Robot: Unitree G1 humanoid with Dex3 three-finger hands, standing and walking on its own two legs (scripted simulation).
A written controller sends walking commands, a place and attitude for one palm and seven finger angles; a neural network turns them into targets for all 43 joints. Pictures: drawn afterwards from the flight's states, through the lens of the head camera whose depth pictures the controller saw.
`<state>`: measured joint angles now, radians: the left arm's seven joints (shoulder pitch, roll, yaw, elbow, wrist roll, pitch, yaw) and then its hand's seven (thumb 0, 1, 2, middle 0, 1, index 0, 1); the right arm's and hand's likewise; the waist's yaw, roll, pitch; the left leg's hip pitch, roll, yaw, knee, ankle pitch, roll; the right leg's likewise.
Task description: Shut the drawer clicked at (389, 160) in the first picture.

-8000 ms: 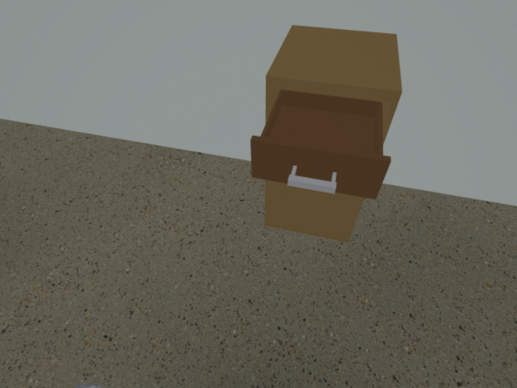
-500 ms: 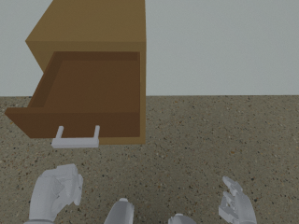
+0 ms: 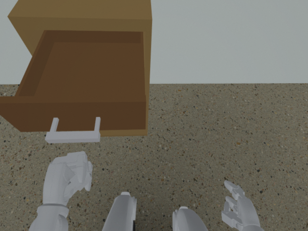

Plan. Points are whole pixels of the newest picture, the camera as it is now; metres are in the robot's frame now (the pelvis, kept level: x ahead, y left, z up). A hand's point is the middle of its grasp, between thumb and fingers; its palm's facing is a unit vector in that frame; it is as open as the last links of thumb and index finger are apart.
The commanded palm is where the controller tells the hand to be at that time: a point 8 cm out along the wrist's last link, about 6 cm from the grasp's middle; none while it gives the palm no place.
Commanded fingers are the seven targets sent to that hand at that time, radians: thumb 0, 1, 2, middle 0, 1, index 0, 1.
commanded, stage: bring the fist close to the handle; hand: left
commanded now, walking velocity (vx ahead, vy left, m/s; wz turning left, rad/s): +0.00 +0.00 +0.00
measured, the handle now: (75, 129) +0.35 +0.23 +0.03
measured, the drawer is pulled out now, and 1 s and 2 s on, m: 0.27 0.27 0.14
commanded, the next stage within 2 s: push the drawer shut in 0.44 s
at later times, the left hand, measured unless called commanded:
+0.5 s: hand (92, 174) +0.24 +0.16 +0.03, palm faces +0.08 -1.00 -0.03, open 3.3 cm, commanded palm +0.22 +0.21 +0.03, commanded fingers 0.00 0.90 0.90 -1.40 -1.60 -1.40 -1.60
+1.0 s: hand (93, 157) +0.28 +0.17 +0.03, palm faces +0.07 -1.00 -0.05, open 3.2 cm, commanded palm +0.27 +0.22 +0.03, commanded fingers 0.00 0.90 0.90 -1.40 -1.60 -1.40 -1.60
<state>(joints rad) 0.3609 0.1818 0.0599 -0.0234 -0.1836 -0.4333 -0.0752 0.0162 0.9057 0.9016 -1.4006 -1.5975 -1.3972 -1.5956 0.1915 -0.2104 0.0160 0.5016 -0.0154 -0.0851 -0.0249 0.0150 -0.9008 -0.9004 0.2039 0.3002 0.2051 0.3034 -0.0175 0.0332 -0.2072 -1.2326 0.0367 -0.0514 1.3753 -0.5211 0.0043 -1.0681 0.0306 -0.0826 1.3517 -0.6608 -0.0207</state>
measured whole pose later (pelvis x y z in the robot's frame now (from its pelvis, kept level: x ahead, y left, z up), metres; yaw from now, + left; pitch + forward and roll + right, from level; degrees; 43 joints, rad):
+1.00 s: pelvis +0.00 -0.01 +0.00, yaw +0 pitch +22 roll -3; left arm 0.16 0.22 0.12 0.14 -0.20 -0.43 -0.08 0.00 0.88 0.91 -1.40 -1.60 -1.40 -1.60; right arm 0.19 -0.23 0.02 0.54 -0.01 -0.04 -0.03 0.01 -0.90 -0.90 0.20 0.30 0.20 0.30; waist -0.02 0.04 -0.20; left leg -1.25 0.05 -0.06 1.38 -0.52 -0.01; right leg -1.09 0.04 -0.09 1.37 -0.67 -0.04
